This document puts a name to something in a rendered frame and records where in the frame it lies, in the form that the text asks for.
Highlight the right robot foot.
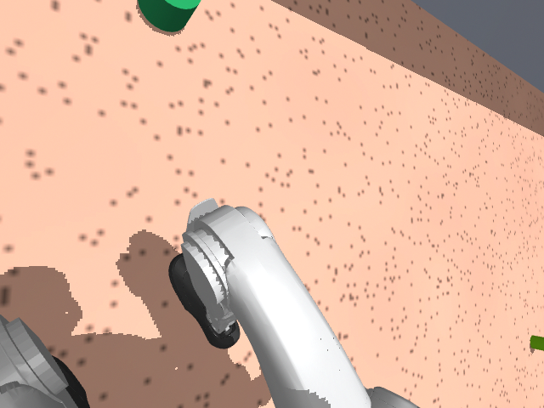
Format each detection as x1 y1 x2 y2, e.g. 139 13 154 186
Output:
168 253 240 349

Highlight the right robot hand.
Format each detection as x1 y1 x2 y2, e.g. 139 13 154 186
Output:
364 386 420 408

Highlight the left robot foot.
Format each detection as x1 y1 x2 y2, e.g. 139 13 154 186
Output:
53 356 90 408

